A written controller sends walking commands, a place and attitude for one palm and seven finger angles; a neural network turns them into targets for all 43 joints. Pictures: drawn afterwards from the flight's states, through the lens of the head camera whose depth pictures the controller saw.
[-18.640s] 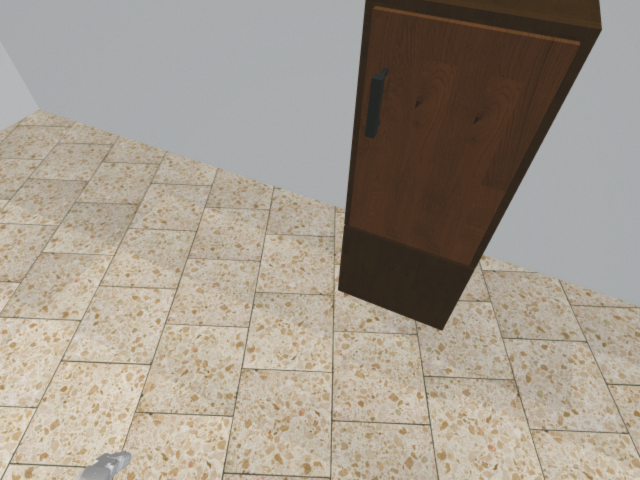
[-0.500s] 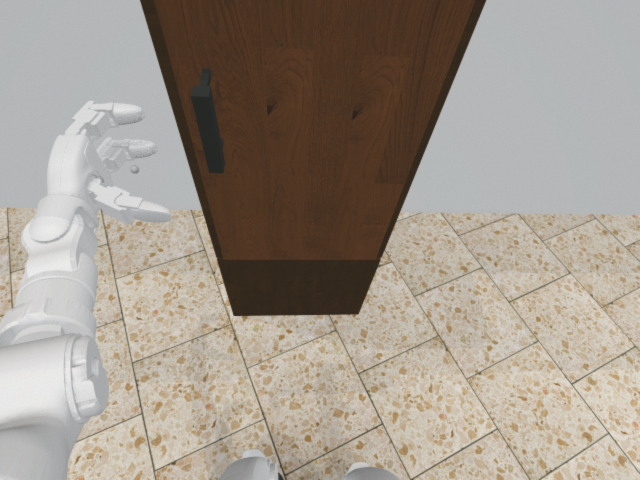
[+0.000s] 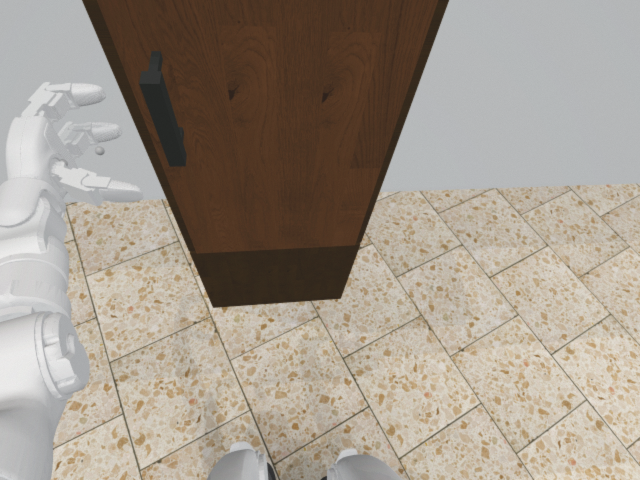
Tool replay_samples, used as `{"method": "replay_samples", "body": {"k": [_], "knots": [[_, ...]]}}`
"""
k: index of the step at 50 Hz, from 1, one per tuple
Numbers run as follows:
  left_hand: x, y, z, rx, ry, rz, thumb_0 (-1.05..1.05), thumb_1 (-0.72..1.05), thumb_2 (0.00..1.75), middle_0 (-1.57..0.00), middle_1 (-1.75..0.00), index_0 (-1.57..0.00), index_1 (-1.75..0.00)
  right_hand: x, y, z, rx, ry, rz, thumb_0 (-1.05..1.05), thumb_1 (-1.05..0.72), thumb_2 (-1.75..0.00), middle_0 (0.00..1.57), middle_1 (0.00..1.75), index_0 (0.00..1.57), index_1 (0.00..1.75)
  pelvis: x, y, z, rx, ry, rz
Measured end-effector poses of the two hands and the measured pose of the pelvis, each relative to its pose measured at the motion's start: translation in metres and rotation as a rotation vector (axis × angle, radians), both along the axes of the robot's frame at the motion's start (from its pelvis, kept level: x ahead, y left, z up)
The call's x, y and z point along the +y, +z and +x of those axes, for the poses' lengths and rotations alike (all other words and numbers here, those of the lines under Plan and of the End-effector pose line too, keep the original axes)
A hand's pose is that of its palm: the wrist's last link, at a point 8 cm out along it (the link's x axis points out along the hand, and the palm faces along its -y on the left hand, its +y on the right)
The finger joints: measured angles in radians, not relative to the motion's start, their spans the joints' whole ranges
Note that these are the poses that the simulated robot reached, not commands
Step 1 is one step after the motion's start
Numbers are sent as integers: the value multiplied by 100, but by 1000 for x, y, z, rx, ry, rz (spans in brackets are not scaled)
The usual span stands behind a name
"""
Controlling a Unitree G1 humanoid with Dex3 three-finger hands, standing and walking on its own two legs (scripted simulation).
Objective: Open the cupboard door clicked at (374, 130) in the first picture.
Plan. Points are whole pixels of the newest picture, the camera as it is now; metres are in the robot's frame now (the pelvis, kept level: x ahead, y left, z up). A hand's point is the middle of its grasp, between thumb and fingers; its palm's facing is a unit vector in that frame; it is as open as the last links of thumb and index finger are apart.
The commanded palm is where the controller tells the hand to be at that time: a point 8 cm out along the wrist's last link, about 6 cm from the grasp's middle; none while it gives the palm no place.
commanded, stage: move the hooked fingers beside the handle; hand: left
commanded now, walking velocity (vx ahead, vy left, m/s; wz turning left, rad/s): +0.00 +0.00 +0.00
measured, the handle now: (167, 112) +0.56 +0.15 +0.10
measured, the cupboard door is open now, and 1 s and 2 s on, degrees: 0 0 0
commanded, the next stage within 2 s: slide the fingers in behind the handle in 0.84 s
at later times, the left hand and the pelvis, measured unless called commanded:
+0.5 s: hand (111, 144) +0.50 +0.21 +0.11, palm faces +0.04 -1.00 -0.01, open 14.0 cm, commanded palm +0.47 +0.26 +0.09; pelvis -0.01 +0.00 +0.00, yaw +1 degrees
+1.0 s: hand (97, 153) +0.49 +0.22 +0.10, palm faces +0.05 -1.00 -0.01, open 14.0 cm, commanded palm +0.47 +0.26 +0.09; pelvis +0.00 +0.00 +0.00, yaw +1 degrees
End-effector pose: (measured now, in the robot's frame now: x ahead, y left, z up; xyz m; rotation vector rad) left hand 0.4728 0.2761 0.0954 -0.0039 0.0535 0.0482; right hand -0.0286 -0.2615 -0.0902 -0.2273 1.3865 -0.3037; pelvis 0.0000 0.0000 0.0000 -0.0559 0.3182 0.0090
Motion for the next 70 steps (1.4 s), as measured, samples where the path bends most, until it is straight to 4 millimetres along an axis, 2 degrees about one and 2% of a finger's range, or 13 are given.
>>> {"method": "replay_samples", "body": {"k": [4,8,13,17,22,25,31,39,44,50,61,70], "knots": [[4,7,-7,-54,7,14,-1,-50,30,-30,-120,-30,-119,-1,0,11,-12,12,5,0,-90,-90,21,30,20,30,-1,1,2,-7,8,-3],[0,15,-13,-73,-16,11,-1,-50,30,-29,-120,-30,-119,-2,-3,27,-41,35,10,0,-90,-90,21,30,20,30,-1,2,4,-18,20,-5],[-7,4,-13,17,-32,-10,-1,-50,30,-30,-120,-30,-120,-5,-3,49,-102,67,1,0,-90,-90,21,30,20,30,-1,1,1,-24,32,-4],[-12,-3,-12,6,-15,-6,-1,-50,30,-30,-120,-30,-120,-6,-4,57,-135,87,-9,0,-90,-90,21,30,20,30,-1,-2,-3,-17,29,-3],[-16,6,-5,-77,0,10,-1,-50,30,-30,-120,-30,-120,-7,-7,51,-123,86,-10,0,-90,-90,20,30,20,30,-2,-5,-6,-6,26,-3],[-17,11,-1,-64,-4,19,-1,-50,30,-30,-120,-30,-120,-6,-9,42,-100,71,-2,0,-90,-90,20,30,20,30,-2,-5,-6,-5,26,-2],[-17,2,4,30,-10,11,-1,-50,30,-30,-120,-30,-120,-4,-9,20,-50,38,7,0,-90,-90,20,30,20,30,-3,-4,-4,-1,21,0],[-15,9,2,-63,1,10,-1,-50,30,-30,-120,-30,-119,-4,-6,2,1,6,8,0,-90,-90,21,30,20,30,-5,-2,-1,0,9,1],[-8,1,-1,11,0,2,-1,-50,30,-30,-120,-30,-120,-6,-3,5,-9,0,-2,0,-90,-90,21,30,20,30,-5,-1,0,-5,11,0],[-1,5,-8,-37,4,14,-1,-50,30,-30,-120,-30,-119,-8,-2,18,-36,28,-9,0,-90,-90,20,30,20,30,-3,0,-1,-10,17,-4],[-17,-4,-3,-11,-28,-18,-1,-50,30,-30,-120,-30,-120,-4,-4,43,-95,71,-15,0,-90,-90,20,30,20,30,3,-3,-3,-2,27,-9],[-32,-1,4,-37,-29,6,-1,-50,30,-30,-120,-30,-120,7,-10,36,-79,63,19,0,-90,-90,20,30,20,30,7,-5,-2,0,27,-10]]}}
